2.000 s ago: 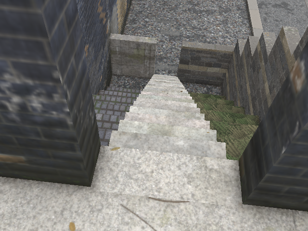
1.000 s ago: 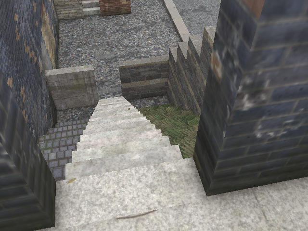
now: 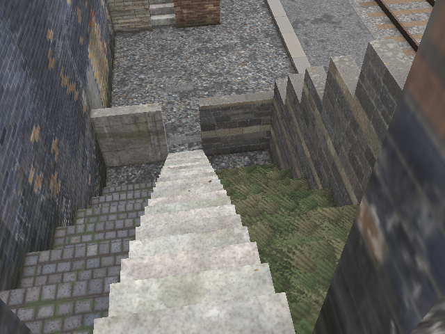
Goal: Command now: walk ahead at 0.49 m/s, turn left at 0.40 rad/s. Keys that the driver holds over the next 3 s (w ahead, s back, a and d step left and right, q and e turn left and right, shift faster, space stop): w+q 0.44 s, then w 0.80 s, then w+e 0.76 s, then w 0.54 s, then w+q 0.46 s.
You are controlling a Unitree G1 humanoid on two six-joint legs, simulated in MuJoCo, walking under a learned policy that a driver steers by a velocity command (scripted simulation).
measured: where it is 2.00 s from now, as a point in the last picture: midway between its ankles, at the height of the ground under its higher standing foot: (176, 317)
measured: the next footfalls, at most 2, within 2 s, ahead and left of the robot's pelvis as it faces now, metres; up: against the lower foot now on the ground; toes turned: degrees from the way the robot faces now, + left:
right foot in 0.30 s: +0.29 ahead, -0.11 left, +0.00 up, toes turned +8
left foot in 0.64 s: +0.30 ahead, +0.19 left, +0.00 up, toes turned +17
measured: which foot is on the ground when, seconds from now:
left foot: down 0.00-0.30, up 0.32-0.62, down 0.64-0.94, up 0.96-1.00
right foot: up 0.00-0.28, down 0.30-0.64, up 0.66-0.92, down 0.94-1.00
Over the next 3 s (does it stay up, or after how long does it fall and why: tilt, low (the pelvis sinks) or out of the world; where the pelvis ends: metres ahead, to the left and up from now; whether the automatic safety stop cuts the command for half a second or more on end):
stays up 1.00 -0.01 -0.65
